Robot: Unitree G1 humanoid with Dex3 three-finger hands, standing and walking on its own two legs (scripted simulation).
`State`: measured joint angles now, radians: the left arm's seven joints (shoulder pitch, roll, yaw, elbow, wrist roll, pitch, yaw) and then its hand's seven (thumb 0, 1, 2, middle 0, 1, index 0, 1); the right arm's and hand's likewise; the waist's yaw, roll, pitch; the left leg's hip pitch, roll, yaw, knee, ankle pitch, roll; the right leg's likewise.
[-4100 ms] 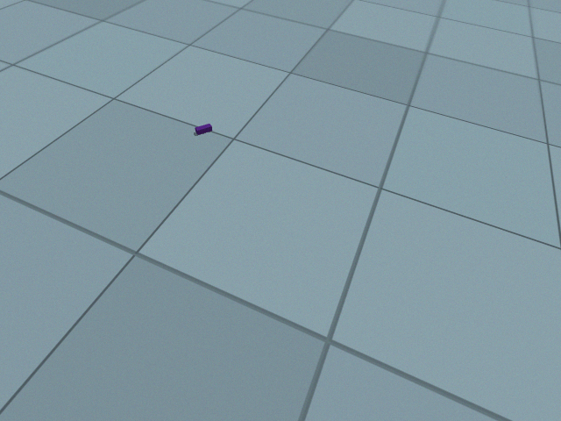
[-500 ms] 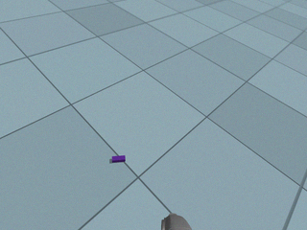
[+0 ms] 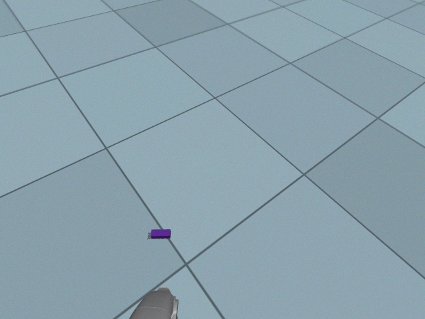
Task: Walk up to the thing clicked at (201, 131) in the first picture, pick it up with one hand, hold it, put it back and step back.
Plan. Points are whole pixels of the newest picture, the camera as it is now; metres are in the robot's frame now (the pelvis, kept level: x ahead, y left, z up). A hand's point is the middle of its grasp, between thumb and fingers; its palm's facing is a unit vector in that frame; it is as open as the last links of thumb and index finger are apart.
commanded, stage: walk up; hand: left
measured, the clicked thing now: (160, 233) +0.55 +0.22 -0.75
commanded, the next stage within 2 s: none
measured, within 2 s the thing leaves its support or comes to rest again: neither
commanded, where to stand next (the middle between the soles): +0.20 -0.02 m, yaw +2 degrees
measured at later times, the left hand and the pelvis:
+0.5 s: hand (97, 302) +0.16 +0.23 -0.16, palm faces +0.03 -0.91 -0.42, open 7.3 cm; pelvis +0.09 -0.06 -0.03, yaw +3 degrees
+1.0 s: hand out of the picture +0.12 +0.26 -0.16, palm faces +0.05 -0.91 -0.42, open 7.3 cm; pelvis +0.09 -0.03 -0.01, yaw +5 degrees
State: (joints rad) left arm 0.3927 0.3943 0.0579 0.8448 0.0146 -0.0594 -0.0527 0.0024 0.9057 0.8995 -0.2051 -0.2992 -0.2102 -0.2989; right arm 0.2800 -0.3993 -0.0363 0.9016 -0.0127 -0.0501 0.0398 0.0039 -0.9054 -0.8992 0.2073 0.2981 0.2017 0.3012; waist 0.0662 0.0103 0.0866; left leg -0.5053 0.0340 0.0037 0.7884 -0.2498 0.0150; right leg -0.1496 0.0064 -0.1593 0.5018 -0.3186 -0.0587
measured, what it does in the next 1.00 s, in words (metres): steps on the spot: left foot, then right foot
